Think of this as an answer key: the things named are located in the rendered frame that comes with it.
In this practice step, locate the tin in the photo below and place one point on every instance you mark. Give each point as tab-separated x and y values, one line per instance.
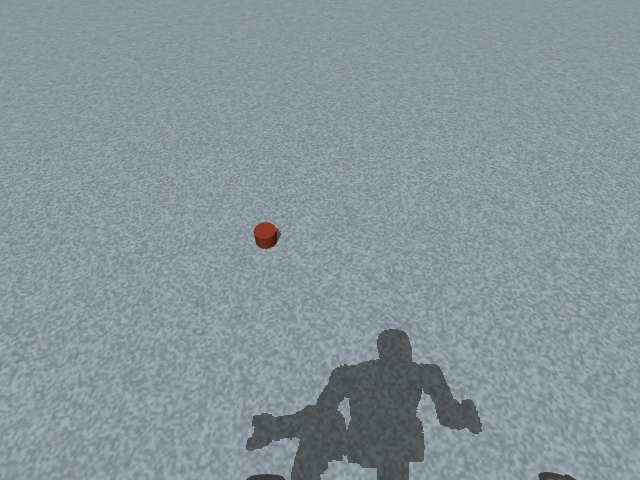
265	235

